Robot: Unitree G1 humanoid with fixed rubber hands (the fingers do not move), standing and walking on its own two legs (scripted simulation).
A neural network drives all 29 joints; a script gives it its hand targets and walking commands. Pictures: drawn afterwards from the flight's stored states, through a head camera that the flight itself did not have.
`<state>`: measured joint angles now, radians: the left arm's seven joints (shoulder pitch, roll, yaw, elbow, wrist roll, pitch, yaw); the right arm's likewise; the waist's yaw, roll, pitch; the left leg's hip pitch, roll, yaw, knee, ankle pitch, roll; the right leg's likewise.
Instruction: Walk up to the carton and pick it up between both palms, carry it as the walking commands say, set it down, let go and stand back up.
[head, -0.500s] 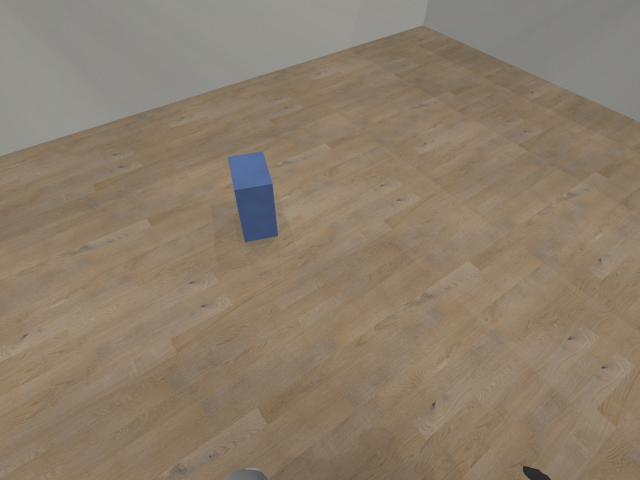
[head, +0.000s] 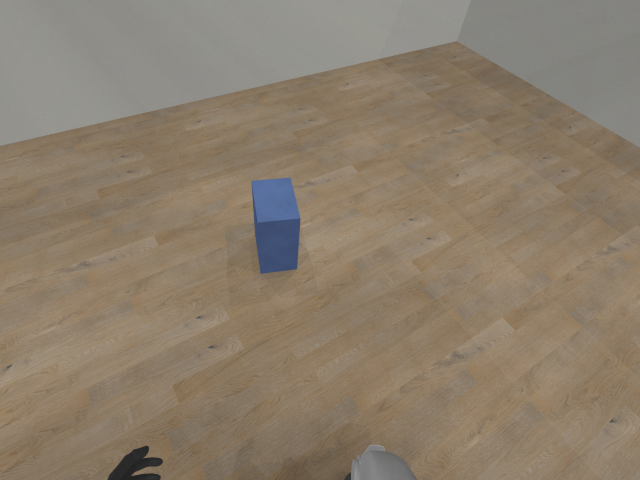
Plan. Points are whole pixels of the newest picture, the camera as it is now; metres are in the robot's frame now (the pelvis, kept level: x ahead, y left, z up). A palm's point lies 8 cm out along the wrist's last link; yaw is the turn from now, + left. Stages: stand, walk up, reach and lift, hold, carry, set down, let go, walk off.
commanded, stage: walk up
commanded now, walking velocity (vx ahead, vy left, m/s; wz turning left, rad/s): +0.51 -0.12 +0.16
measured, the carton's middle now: (275, 226) +1.05 +0.06 -0.63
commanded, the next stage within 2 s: none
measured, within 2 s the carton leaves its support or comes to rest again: neither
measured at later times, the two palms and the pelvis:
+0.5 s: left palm (137, 462) +0.18 +0.21 -0.11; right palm (457, 330) +0.37 -0.28 -0.14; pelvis +0.26 -0.04 +0.00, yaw +1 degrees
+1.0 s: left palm (154, 266) +0.52 +0.27 -0.15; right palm (424, 290) +0.44 -0.22 -0.11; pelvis +0.46 +0.03 +0.00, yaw +2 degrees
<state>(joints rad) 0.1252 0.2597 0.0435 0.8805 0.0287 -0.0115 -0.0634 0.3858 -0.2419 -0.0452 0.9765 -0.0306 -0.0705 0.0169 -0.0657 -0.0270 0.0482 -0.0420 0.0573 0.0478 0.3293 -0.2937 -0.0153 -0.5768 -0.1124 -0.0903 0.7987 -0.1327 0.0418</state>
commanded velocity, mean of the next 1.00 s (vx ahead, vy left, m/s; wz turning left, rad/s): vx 0.42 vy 0.00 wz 0.06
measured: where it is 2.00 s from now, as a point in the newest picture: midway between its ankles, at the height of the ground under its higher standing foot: (279, 362)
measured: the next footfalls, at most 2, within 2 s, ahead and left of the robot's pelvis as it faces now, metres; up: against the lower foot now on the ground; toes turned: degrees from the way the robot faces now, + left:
right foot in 0.16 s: +0.27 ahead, -0.16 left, +0.00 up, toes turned -7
left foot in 0.68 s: +0.50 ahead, +0.15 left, +0.00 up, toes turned +10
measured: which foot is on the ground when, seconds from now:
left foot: down 0.00-0.16, up 0.18-0.66, down 0.68-1.00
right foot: up 0.00-0.14, down 0.16-0.70, up 0.72-1.00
